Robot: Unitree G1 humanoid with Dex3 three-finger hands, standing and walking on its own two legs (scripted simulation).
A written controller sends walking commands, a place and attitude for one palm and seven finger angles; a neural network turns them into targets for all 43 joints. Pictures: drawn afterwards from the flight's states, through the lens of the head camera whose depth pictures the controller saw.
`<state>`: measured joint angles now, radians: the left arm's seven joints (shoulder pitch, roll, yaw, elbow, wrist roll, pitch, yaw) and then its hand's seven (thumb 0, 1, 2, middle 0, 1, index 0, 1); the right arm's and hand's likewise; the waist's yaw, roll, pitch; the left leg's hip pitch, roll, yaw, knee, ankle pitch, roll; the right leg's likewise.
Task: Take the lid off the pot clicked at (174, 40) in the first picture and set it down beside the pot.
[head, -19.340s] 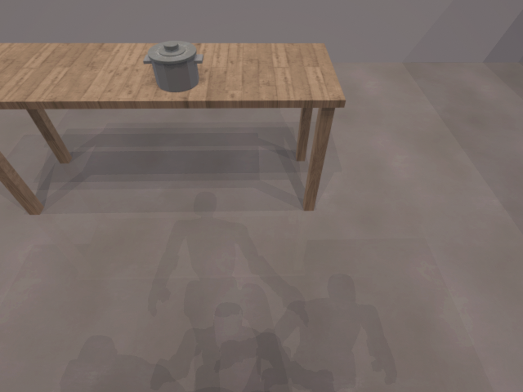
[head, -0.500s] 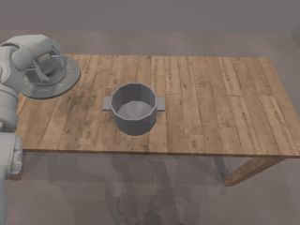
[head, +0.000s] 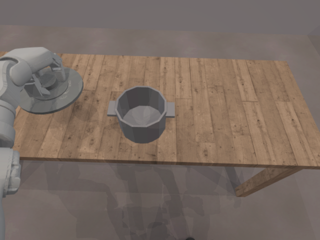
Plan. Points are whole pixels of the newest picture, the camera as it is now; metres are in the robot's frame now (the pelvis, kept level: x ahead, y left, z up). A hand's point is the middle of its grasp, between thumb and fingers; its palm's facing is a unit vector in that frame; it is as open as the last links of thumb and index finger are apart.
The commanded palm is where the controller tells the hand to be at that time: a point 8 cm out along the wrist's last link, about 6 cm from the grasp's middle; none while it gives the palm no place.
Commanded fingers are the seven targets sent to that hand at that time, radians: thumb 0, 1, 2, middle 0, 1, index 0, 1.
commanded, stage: lower the lid onto the table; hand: left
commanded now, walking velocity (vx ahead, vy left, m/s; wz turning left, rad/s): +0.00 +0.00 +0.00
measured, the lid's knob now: (46, 82) +0.49 +0.29 +0.08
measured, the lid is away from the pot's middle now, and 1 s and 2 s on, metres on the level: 0.24 0.24 0.23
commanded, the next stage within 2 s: none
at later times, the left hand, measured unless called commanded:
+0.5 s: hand (48, 90) +0.47 +0.28 +0.08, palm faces -0.45 -0.04 -0.89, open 7.7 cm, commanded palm +0.48 +0.28 +0.13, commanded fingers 0.00 0.60 1.02 -0.83 -1.04 -0.86 -1.04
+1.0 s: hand (51, 100) +0.46 +0.28 +0.05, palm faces -0.48 -0.05 -0.88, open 7.7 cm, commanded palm +0.49 +0.27 +0.10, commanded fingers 0.00 0.60 1.02 -0.83 -1.04 -0.86 -1.04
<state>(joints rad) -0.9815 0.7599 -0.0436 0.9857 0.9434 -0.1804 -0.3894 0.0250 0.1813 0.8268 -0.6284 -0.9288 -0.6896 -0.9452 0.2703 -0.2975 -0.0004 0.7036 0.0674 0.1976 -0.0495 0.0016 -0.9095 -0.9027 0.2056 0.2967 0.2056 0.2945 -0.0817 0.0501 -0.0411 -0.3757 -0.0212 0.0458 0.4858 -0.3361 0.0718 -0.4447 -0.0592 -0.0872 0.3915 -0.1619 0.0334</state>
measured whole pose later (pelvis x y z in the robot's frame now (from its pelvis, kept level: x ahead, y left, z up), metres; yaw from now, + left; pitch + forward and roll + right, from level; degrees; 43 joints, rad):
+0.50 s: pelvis +0.00 +0.00 +0.00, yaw -1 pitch +15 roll -3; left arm -0.98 0.75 -0.03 1.05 0.98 -0.21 -0.35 0.02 0.18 0.83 -0.63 -0.93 -0.69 -0.94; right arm 0.30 -0.29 0.00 0.72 0.06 0.20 -0.06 0.00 -0.91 -0.90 0.21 0.30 0.21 0.29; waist -0.10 0.05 -0.05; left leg -0.44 -0.02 0.06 0.53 -0.35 0.08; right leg -0.51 -0.06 -0.07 0.43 -0.17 0.03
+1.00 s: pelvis -0.01 +0.00 -0.01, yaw -1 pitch +17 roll -3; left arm -0.97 0.75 -0.04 1.09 0.99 -0.24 -0.32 0.02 0.18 0.83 -0.62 -0.93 -0.69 -0.94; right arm 0.31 -0.29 0.00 0.73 0.06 0.20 -0.07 0.00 -0.91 -0.90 0.21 0.30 0.21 0.29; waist -0.10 0.04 -0.06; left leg -0.51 -0.01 0.05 0.59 -0.37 0.07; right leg -0.58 -0.05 -0.07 0.48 -0.19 0.02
